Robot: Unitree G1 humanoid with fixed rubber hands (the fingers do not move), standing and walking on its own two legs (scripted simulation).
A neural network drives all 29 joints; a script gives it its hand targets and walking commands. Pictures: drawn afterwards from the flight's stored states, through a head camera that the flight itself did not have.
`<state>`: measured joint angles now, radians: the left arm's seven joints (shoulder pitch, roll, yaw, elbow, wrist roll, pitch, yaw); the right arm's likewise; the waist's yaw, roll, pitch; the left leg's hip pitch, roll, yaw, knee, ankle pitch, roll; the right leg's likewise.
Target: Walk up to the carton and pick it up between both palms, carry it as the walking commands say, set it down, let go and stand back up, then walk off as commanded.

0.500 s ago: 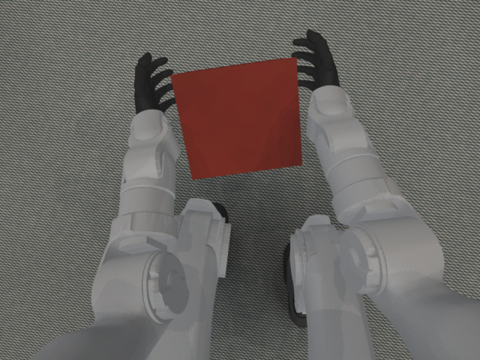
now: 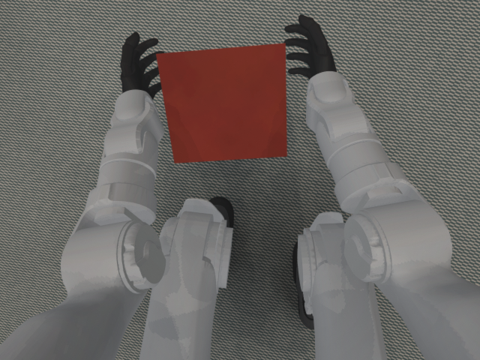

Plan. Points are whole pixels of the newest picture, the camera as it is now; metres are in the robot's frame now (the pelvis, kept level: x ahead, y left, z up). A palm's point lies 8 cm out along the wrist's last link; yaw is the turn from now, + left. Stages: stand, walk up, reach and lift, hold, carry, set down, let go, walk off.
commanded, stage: set down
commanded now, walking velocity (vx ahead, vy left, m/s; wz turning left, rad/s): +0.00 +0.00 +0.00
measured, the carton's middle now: (230, 98) +0.49 +0.10 -0.25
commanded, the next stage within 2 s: none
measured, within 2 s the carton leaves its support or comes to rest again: rests again in 1.84 s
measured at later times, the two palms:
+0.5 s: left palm (139, 91) +0.47 +0.22 -0.14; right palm (320, 70) +0.52 -0.04 -0.16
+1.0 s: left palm (137, 91) +0.48 +0.23 -0.15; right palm (315, 68) +0.52 -0.04 -0.17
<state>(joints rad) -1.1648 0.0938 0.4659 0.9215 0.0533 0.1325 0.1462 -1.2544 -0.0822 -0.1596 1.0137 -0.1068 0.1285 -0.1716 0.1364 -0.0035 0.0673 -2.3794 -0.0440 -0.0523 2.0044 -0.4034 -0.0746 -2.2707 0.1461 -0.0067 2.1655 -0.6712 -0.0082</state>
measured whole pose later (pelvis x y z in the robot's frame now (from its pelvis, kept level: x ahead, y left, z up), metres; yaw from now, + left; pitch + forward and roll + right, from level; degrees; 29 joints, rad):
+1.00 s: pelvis +0.01 +0.01 +0.00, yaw +1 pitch +46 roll +3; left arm -1.19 0.13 0.54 1.05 0.04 0.02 0.10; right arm -1.31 -0.07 -0.22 1.10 -0.21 0.05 -0.10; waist 0.12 0.03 0.06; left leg -2.41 -0.04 -0.02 2.01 -0.42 -0.06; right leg -2.30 0.15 0.03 2.19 -0.69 0.01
